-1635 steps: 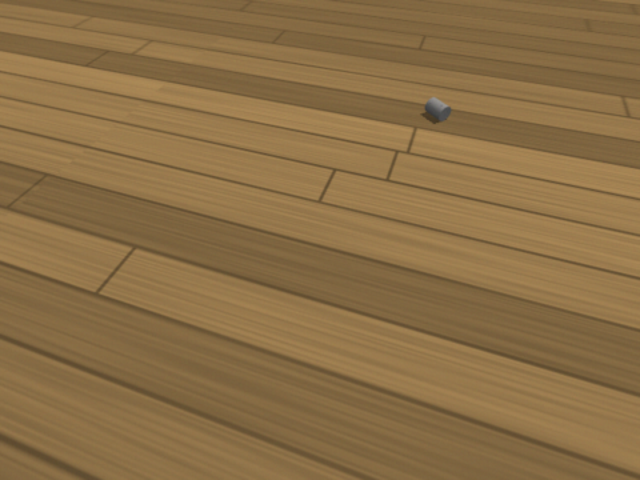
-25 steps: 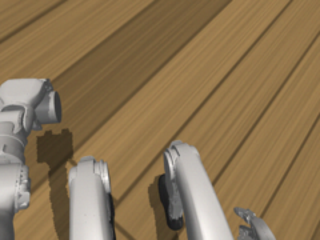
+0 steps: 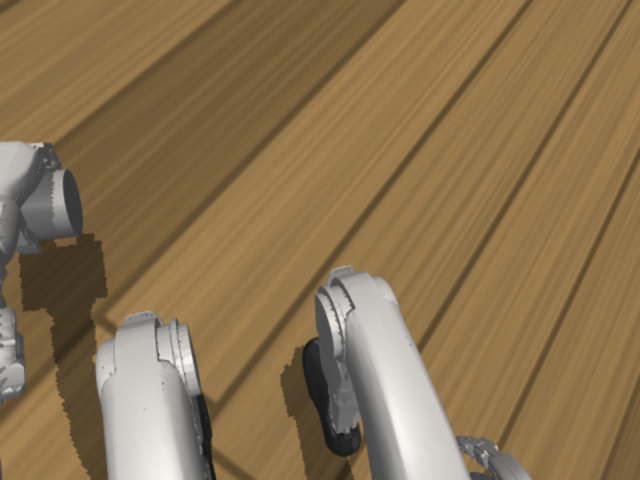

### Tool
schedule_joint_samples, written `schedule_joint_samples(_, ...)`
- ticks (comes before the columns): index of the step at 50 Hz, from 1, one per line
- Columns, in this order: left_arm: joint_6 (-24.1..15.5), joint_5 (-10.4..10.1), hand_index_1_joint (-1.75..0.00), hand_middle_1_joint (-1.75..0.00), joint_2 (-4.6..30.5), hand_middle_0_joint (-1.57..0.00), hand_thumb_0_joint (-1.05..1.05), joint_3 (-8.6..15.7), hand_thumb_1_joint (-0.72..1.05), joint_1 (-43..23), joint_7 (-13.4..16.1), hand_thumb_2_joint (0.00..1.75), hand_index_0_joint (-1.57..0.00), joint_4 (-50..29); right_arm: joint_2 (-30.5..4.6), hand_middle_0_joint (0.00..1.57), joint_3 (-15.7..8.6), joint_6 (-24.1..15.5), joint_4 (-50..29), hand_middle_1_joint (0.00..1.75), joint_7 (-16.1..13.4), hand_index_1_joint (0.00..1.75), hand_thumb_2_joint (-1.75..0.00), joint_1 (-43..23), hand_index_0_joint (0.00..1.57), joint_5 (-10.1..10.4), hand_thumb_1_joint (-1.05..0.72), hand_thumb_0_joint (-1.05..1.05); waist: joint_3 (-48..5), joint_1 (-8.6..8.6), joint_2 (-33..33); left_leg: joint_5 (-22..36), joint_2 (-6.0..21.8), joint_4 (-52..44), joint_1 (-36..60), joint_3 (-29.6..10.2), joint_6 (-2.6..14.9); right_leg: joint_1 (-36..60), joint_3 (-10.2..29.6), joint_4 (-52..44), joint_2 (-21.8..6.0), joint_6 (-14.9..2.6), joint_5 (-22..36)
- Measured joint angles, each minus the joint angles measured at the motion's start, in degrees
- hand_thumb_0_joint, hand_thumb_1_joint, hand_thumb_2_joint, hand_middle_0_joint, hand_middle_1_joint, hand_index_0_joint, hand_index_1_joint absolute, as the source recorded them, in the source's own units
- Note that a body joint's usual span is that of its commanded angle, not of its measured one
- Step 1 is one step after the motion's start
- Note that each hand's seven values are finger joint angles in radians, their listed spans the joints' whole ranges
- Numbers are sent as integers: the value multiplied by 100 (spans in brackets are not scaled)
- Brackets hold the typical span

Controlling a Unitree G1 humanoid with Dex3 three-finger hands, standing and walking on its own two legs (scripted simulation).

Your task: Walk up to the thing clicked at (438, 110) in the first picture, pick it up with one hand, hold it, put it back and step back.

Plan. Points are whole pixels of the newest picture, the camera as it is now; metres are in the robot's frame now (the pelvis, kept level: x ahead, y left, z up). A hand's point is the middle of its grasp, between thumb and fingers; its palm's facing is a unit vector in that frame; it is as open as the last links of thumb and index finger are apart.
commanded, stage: crouch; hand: left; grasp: from above
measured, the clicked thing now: (19, 208) +0.48 +0.29 -0.20
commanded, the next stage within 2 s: lower in 0.02 s
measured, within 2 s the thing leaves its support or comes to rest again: neither
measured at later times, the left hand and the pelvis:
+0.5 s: hand (30, 214) +0.48 +0.28 -0.21, palm faces -0.50 -0.03 -0.87, open 11.2 cm; pelvis +0.00 +0.00 -0.03, yaw -2 degrees
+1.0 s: hand (46, 217) +0.48 +0.28 -0.25, palm faces -0.50 -0.04 -0.87, open 11.2 cm; pelvis +0.01 +0.00 -0.04, yaw -4 degrees
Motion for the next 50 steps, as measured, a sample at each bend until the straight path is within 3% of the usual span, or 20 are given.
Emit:
schedule_joint_samples(17,-87,40,-48,-49,258,-66,0,-54,-12,-146,34,44,-67,244,-84,20,193,-7,-106,30,31,30,-90,-144,21,-40,-92,0,157,-64,-91,-41,-13,312,-226,-109,-6,-178,-92,235,17,13,-16)
schedule_joint_samples(31,-218,255,-48,-49,539,-66,0,149,-12,-143,411,43,-67,468,-106,20,370,-97,-162,30,80,30,-90,-154,21,-218,-92,0,374,-205,-225,-74,-28,691,-478,-227,-23,-393,-185,536,42,29,-15)
schedule_joint_samples(50,-204,290,-47,-48,833,-66,0,236,-11,-206,673,42,-67,812,-136,20,643,-267,-242,30,138,30,-90,-195,21,-338,-91,0,612,-379,-352,-197,-13,930,-532,-369,-34,-418,-302,667,87,40,-68)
